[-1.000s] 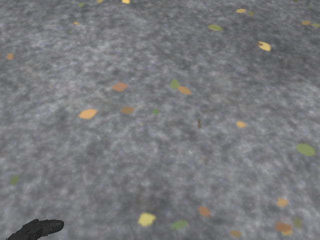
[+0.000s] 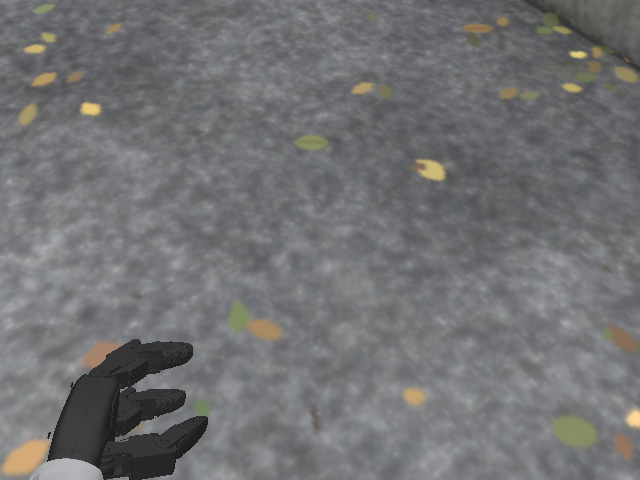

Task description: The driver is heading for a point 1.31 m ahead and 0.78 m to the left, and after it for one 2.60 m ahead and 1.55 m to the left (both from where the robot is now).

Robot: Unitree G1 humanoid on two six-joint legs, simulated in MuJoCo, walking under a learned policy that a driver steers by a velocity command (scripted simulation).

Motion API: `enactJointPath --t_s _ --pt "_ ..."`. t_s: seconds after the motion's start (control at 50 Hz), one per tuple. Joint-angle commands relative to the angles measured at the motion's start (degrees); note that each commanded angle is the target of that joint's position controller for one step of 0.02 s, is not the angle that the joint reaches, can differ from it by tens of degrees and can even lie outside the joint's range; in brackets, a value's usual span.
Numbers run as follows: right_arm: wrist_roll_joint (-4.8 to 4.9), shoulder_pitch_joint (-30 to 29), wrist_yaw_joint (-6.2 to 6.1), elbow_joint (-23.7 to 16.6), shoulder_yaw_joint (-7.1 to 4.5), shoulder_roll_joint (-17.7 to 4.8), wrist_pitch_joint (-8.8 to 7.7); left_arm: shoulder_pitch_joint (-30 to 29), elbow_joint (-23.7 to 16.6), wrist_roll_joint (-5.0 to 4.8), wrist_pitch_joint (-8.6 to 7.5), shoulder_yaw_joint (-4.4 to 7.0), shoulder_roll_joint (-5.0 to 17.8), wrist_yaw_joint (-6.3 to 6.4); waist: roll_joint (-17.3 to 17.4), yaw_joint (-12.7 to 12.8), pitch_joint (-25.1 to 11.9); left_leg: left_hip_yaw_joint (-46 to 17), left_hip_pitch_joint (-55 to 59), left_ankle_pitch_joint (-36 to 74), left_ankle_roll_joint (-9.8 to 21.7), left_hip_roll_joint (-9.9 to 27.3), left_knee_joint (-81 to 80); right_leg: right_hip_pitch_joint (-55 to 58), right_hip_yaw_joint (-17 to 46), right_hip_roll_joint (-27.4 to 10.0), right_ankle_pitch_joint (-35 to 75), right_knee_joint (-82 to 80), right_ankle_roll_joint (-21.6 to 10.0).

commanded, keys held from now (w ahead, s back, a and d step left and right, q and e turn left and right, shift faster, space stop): w+q+shift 1.00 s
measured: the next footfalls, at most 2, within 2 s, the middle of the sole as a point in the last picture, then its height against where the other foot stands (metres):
left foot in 0.44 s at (222, 427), level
right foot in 0.90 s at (172, 247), level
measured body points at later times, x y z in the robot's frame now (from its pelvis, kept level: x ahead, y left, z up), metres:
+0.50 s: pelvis +0.41 +0.07 -0.01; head +0.41 +0.11 +0.44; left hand +0.42 +0.37 -0.13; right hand +0.63 -0.16 -0.08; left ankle +0.50 +0.14 -0.70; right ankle +0.22 -0.15 -0.58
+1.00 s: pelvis +0.81 +0.25 +0.02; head +0.82 +0.30 +0.47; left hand +0.75 +0.59 -0.05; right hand +1.07 +0.12 -0.09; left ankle +0.60 +0.17 -0.59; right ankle +0.97 +0.24 -0.69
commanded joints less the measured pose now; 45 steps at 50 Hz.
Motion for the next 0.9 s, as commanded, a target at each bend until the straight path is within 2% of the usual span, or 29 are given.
enactJointPath --t_s 0.02,0.04,0.06,0.08,0.1,0.12,0.14,0.16,0.2,0.24,0.32,0.36,0.4,0.42,0.44,0.46,0.48,0.5,0.52,0.54,0.58,0.6,0.62,0.68,0.74,0.82,0.86,0.88,0.9 --pt "2.35 -1.57 0.18 -8.67 0.67 -3.64 -3.56 35.52 4.21 2.50 0.52 6.81 17.15 1.63 -13.66 17.93 -36.79 -11.68 -45.25 2.46 4.87 -4.90 49.36 68.09 46.93 -21.97 -43.86 -18.81 -9.73" --pt "4.97 -10.29 -0.23 -11.31 -0.98 -7.22 -3.21 32.00 5.87 1.78 0.18 5.78 13.40 1.35 -10.95 16.98 -22.13 -9.76 -53.53 5.40 4.62 -3.50 54.55 59.74 42.97 -20.48 -41.07 -23.66 -7.15" --pt "4.68 -14.44 -0.64 -12.62 -0.79 -6.70 -2.84 28.43 7.03 1.27 -0.03 5.18 11.19 1.19 -7.23 15.19 -12.20 -7.50 -57.11 8.88 4.33 -0.95 54.69 51.05 34.20 -19.78 -31.77 -23.41 -6.51" --pt "3.17 -15.51 -0.82 -12.50 -0.80 -5.94 -2.26 24.64 7.89 1.75 -0.20 4.91 9.35 1.18 -4.85 12.09 -7.65 -6.56 -54.80 12.58 4.33 1.63 52.07 41.95 26.27 -18.37 -23.09 -23.47 -6.37" --pt "2.58 -13.17 -0.57 -11.60 -1.14 -5.00 -0.98 21.57 8.43 2.71 -0.63 4.46 6.67 1.14 -6.37 8.55 -5.79 -7.12 -49.69 15.46 4.33 3.84 50.24 34.29 19.69 -16.48 -17.87 -24.57 -6.08" --pt "2.94 -11.35 -0.13 -10.86 -1.15 -3.43 0.48 18.90 9.12 2.70 -0.87 4.20 4.22 1.04 -7.79 6.29 -4.68 -7.04 -46.52 15.78 4.26 4.89 49.62 29.85 15.18 -15.68 -15.73 -26.30 -6.16" --pt "3.30 -11.53 0.10 -10.76 -1.11 -2.30 1.87 16.46 9.72 2.00 -1.11 4.15 2.97 0.96 -7.58 5.00 -2.38 -6.73 -45.98 14.52 4.15 5.64 48.48 26.95 10.50 -15.48 -12.93 -28.45 -5.84" --pt "3.08 -13.30 0.07 -11.32 -1.07 -1.69 3.01 14.38 10.26 1.47 -1.36 4.32 2.97 0.99 -7.03 4.15 0.76 -6.31 -47.15 14.34 3.97 6.06 47.67 24.27 6.16 -15.44 -9.51 -30.57 -5.18" --pt "2.05 -16.73 -0.07 -12.76 -1.18 -2.07 3.95 13.09 11.04 1.70 -1.80 4.80 4.08 1.50 -5.05 3.35 4.72 -6.12 -49.99 19.62 3.55 6.25 44.75 22.58 -1.07 -14.43 -3.13 -32.67 -4.84" --pt "1.67 -19.36 0.39 -13.82 -1.25 -2.89 3.82 12.45 11.21 2.20 -1.87 4.94 4.75 2.26 -3.11 2.70 6.67 -4.34 -50.92 27.05 3.63 5.03 38.79 22.90 -7.92 -11.71 0.25 -33.95 -4.56" --pt "1.65 -26.72 2.84 -16.15 -1.20 -4.64 2.95 14.36 11.85 1.55 -1.61 6.15 10.30 3.15 2.57 4.29 8.26 2.18 -47.50 36.79 6.31 3.21 23.44 30.12 -15.65 -11.50 5.77 -36.44 -3.30" --pt "1.99 -27.31 3.59 -16.88 -1.95 -6.64 2.72 14.50 11.76 1.16 -0.68 7.02 14.09 3.07 1.50 3.43 6.27 7.14 -42.38 35.30 8.04 -0.47 18.92 36.57 -17.40 -12.00 28.58 -31.92 -2.69" --pt "3.09 -20.33 3.29 -16.18 -3.78 -10.63 3.61 13.75 11.20 0.20 1.10 7.98 17.50 2.98 -3.24 -1.37 0.35 11.66 -33.91 26.17 9.85 -5.80 20.12 42.86 -17.76 -13.00 58.89 -18.21 -2.28" --pt "3.31 -11.38 3.03 -14.45 -5.40 -13.88 4.31 12.35 10.65 -0.15 1.78 8.13 18.06 2.89 -5.15 -6.24 -4.31 12.06 -22.37 20.84 11.42 -7.90 20.91 40.08 -17.02 -13.44 65.60 -5.36 -2.45" --pt "3.19 2.15 2.38 -10.59 -7.84 -18.11 4.87 9.93 10.02 -0.46 1.69 7.64 16.84 2.82 -2.89 -12.72 -10.22 8.62 -2.77 21.36 13.98 -9.32 16.17 30.24 -15.25 -11.44 59.93 13.81 -1.49" --pt "3.44 2.46 1.87 -7.98 -7.69 -18.73 5.15 9.04 10.04 0.22 0.49 4.72 6.80 2.38 13.00 -9.61 -1.32 -2.51 -1.74 19.53 16.04 -6.83 10.62 14.63 -12.61 0.38 -3.65 40.97 1.45" --pt "1.68 -5.46 2.55 -11.88 -5.82 -19.08 3.30 17.20 4.80 0.10 -2.46 2.29 -1.22 1.81 30.63 4.44 -7.53 -34.29 7.12 11.52 26.35 0.37 -0.91 -6.28 -0.26 8.91 -29.78 57.10 2.02" --pt "0.85 -8.29 3.31 -15.15 -4.83 -14.27 1.50 13.46 2.45 -0.80 -4.81 2.47 5.36 1.56 20.23 2.29 -12.52 -51.48 7.87 -6.19 26.76 7.08 -15.08 -11.01 8.19 6.62 -23.67 54.50 -0.96" --pt "0.43 -7.56 3.65 -15.10 -4.63 -12.18 -0.14 7.04 1.73 -2.11 -5.56 3.55 9.28 1.67 8.40 1.68 -7.15 -52.17 1.58 -10.94 23.40 7.53 -19.25 -10.95 7.92 4.46 -18.02 48.24 -2.81" --pt "0.30 -10.25 4.01 -15.05 -4.54 -11.97 -1.27 5.78 2.11 -1.29 -5.34 3.54 8.30 2.35 -2.50 4.70 -3.98 -49.33 -6.70 -10.05 21.07 6.57 -18.86 -7.09 8.41 1.98 -13.65 41.91 -2.95" --pt "0.11 -16.31 3.06 -16.61 -4.26 -11.69 -2.15 8.23 3.28 0.89 -3.66 3.76 7.49 2.69 -3.05 8.53 -1.58 -39.74 -18.16 -0.17 20.33 1.71 -16.06 0.44 10.15 -0.78 -9.79 34.23 -0.62" --pt "0.51 -16.99 2.37 -16.85 -3.92 -10.88 -2.09 8.63 3.59 1.21 -2.90 4.06 7.62 2.82 -2.32 8.99 -0.76 -35.19 -20.37 3.78 20.08 -0.19 -16.90 2.09 9.92 -1.43 -9.05 30.27 0.64" --pt "1.02 -16.37 1.64 -16.47 -3.57 -9.89 -2.00 7.56 3.61 1.46 -2.31 4.11 7.19 3.04 -2.41 8.64 0.17 -31.70 -22.07 7.70 19.71 -1.43 -17.46 2.81 8.98 -1.90 -8.67 26.00 1.87" --pt "1.93 -11.72 -0.46 -14.36 -2.74 -7.48 -1.25 -2.88 0.09 2.32 -1.82 3.36 4.05 3.18 -0.58 3.94 3.64 -23.42 -24.88 21.40 17.84 -5.42 -17.29 2.96 4.86 0.24 1.09 9.42 5.27" --pt "1.69 -9.90 -1.10 -12.59 -2.92 -7.81 -0.04 -9.49 -2.97 1.63 -2.34 3.06 1.37 2.27 4.22 0.45 3.20 -21.57 -25.89 23.38 14.81 -7.35 -15.67 6.92 2.39 3.67 10.72 -3.99 6.45" --pt "2.49 -9.57 -1.47 -10.16 -3.44 -7.45 0.18 -10.77 -4.70 -0.74 -3.41 5.11 4.93 1.62 7.73 0.08 2.00 -25.91 -21.44 22.15 12.77 -5.48 -12.17 14.27 4.91 4.84 13.68 -13.29 6.15" --pt "2.42 -11.31 -2.03 -10.13 -4.37 -8.54 0.55 -7.41 -4.43 -1.66 -3.94 6.60 8.11 1.92 9.16 2.81 0.97 -27.44 -15.75 33.95 11.74 -4.01 -7.09 16.94 5.23 4.42 9.38 -14.90 5.05" --pt "1.56 -13.01 -1.81 -10.71 -4.87 -9.60 0.84 0.27 -2.96 -2.02 -4.07 8.03 10.57 2.47 9.79 7.18 -4.29 -26.78 -13.80 45.29 10.55 -4.81 0.71 24.82 4.03 4.74 7.18 -13.77 3.87" --pt "-0.13 -17.00 -1.00 -12.41 -4.59 -10.00 1.04 13.68 -0.85 -2.44 -3.38 8.74 11.89 3.37 10.65 15.03 -13.33 -24.55 -17.51 50.38 8.70 -5.73 14.47 40.01 4.87 1.14 4.26 -10.05 2.13"
Keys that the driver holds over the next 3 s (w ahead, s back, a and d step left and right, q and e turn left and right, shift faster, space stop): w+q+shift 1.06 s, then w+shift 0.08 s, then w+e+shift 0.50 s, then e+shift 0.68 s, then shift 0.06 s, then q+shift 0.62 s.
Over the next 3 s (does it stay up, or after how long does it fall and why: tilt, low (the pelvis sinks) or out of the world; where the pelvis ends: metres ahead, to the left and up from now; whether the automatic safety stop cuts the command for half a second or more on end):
stays up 1.35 1.08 0.04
